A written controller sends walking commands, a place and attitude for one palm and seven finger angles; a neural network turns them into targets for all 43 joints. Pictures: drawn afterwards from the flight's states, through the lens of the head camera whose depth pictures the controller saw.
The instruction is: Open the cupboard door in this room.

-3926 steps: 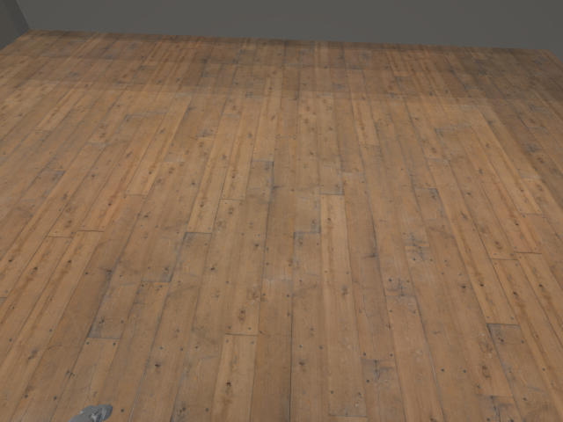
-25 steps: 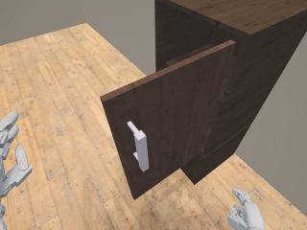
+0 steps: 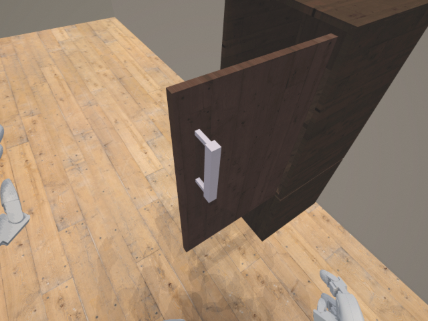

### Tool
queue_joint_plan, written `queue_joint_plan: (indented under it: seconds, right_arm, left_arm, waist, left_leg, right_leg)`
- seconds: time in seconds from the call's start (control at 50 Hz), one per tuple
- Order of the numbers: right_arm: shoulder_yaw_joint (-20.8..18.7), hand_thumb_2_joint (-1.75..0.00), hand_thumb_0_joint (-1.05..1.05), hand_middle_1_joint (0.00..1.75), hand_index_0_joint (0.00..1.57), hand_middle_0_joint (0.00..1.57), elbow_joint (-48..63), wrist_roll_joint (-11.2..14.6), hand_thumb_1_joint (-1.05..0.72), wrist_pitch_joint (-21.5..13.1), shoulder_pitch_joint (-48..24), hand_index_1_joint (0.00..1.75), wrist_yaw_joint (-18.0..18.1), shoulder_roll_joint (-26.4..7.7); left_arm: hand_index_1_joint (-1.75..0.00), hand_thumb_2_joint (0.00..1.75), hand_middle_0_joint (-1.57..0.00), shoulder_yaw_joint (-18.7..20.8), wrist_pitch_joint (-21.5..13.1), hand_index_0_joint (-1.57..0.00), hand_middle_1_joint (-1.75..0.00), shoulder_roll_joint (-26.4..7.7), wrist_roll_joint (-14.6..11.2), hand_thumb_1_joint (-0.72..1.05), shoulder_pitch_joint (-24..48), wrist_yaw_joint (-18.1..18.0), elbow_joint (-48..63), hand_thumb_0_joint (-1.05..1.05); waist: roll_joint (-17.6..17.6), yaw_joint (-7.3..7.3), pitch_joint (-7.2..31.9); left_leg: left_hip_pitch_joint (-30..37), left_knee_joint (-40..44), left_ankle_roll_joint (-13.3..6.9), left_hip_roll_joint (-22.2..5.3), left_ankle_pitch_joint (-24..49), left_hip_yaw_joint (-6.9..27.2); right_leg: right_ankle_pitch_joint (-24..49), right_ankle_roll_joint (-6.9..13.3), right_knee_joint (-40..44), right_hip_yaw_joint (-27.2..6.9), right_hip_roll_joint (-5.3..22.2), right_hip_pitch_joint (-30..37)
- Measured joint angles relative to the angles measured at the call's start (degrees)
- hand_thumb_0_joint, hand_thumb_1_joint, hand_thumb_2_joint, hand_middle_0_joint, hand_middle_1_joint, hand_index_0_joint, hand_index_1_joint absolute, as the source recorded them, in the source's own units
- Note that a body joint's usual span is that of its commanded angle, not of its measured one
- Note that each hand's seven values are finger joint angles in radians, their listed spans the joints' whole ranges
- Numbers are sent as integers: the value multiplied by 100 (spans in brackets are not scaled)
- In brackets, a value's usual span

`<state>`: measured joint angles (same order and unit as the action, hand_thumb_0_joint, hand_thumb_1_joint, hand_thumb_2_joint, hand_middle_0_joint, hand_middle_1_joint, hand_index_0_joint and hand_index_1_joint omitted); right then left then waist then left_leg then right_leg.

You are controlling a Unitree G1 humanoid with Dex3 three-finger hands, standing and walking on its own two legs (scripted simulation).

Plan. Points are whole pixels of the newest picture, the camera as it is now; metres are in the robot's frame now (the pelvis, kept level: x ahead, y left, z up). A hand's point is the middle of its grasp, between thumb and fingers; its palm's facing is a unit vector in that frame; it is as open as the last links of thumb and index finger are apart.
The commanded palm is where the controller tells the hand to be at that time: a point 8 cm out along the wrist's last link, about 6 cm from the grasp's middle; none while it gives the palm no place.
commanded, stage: step back with the hand held close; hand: left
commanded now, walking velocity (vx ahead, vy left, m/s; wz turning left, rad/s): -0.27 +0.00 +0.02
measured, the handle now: (205, 167) +0.38 +0.05 +0.09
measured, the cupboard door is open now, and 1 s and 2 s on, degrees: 90 90 90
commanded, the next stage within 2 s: stop stepping back and stand still in 0.62 s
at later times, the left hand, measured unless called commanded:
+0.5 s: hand out of the picture +0.13 +0.28 +0.20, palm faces +0.48 -0.78 -0.41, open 7.4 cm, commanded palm +0.07 +0.31 +0.20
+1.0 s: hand out of the picture +0.06 +0.25 +0.18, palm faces +0.36 -0.85 -0.38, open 7.4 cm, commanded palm -0.01 +0.28 +0.20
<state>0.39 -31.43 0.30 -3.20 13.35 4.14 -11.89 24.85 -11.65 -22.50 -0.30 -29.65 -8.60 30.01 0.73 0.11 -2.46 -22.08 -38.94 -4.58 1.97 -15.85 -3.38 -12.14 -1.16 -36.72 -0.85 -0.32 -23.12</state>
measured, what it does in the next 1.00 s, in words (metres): walks backwards: right foot, then left foot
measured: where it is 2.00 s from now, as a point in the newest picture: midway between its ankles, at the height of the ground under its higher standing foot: outside the picture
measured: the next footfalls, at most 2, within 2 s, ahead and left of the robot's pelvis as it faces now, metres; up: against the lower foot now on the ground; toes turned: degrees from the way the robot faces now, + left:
right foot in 0.72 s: -0.23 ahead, -0.12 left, +0.00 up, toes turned -5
left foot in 0.88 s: -0.03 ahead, +0.07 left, +0.00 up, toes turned -5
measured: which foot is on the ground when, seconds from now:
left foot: down 0.00-0.74, up 0.76-0.86, down 0.88-1.00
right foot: down 0.00-0.32, up 0.34-0.70, down 0.72-1.00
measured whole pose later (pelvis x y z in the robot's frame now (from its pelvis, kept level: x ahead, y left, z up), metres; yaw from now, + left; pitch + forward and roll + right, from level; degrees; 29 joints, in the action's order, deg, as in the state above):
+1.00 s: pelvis -0.18 +0.00 +0.01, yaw -6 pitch -2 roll +0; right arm 0.1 -38.0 0.2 -6.3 13.7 4.2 -13.1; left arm 25.3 -10.2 -24.8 -3.4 -27.4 -8.2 26.3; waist 3.6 1.7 0.9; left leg -22.0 -31.2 -3.8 2.4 -7.8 -2.8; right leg -27.0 -0.9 -37.3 -1.2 -0.4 -8.2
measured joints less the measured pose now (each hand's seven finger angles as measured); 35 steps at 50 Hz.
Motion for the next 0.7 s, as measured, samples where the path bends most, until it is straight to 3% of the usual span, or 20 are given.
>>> queue_joint_plan:
  seconds: [0.14,0.26,0.32,0.36,0.4,0.46,0.52,0.6,0.64,0.7]
  right_arm:
    - [12,-90,2,30,20,20,-143,-31,-91,-104,-19,30,-76,62]
    - [-95,-90,2,30,20,20,-275,-40,-91,8,-166,30,-173,-43]
    - [-130,-90,2,30,20,20,-261,-23,-91,80,-214,30,-141,-68]
    - [-192,-90,2,30,20,20,-229,-66,-91,-10,-202,30,-84,-89]
    - [-249,-90,2,30,20,20,-325,-72,-91,-141,-191,30,-75,11]
    - [-201,-90,2,30,20,20,-506,-98,-91,-324,-182,30,-126,154]
    - [-91,-90,2,30,20,20,-622,-127,-91,-447,-233,30,-173,268]
    - [61,-90,1,30,20,20,-610,-181,-91,-528,-397,30,-226,404]
    - [113,-90,1,30,20,20,-538,-212,-91,-526,-509,30,-265,458]
    - [191,-90,1,30,20,21,-350,-238,-90,-436,-722,30,-320,514]
  left_arm:
    - [-30,90,-22,170,-134,-21,-30,-17,-25,89,80,10,-10,1]
    - [-30,90,-22,-32,-195,-21,-30,-38,-77,89,51,-7,194,1]
    - [-30,90,-22,46,-239,-22,-30,-245,-97,89,-91,-13,335,1]
    - [-30,90,-22,150,-252,-22,-30,-326,-80,89,-150,-13,345,1]
    - [-30,90,-22,269,-260,-22,-30,-413,-116,89,-170,-33,308,1]
    - [-30,90,-22,331,-240,-22,-30,-365,-209,89,-191,-129,336,1]
    - [-30,90,-22,179,-174,-21,-30,-169,-258,89,-70,-168,361,1]
    - [-30,90,-21,-79,-97,-21,-30,-68,-309,89,181,-93,318,1]
    - [-30,90,-21,-109,-92,-21,-30,-155,-369,90,208,-24,309,1]
    - [-30,90,-21,95,-154,-21,-30,-488,-482,90,90,88,398,1]
  waist:
    - [-44,-17,-71]
    - [44,119,-61]
    - [171,177,-106]
    - [-1,197,-136]
    - [-54,144,-120]
    - [-45,-8,63]
    - [-37,-119,241]
    - [-12,-136,383]
    - [6,-100,419]
    - [200,-139,360]
  left_leg:
    - [-161,-187,66,-74,-3,61]
    - [-474,-363,297,-7,-635,191]
    - [-475,-62,147,-31,84,70]
    - [-522,35,-55,-176,615,116]
    - [-478,202,-62,-251,674,170]
    - [-417,669,-7,-376,905,144]
    - [-366,1232,30,-483,1292,96]
    - [-358,2002,99,-553,1886,52]
    - [-408,2309,140,-561,2178,9]
    - [-671,2261,228,-522,2372,-241]
  right_leg:
    - [-45,53,-114,-75,-141,-27]
    - [244,53,158,16,-56,-171]
    - [128,20,95,14,-2,-279]
    - [-615,3,-936,-57,-239,-522]
    - [-1103,21,-2123,-160,-438,-578]
    - [-1445,3,-2611,-96,-452,-247]
    - [-1669,22,-2071,19,-343,358]
    - [-1906,137,-889,151,-339,1144]
    - [-1876,215,-149,244,-365,1486]
    - [-1161,334,1354,256,-239,1973]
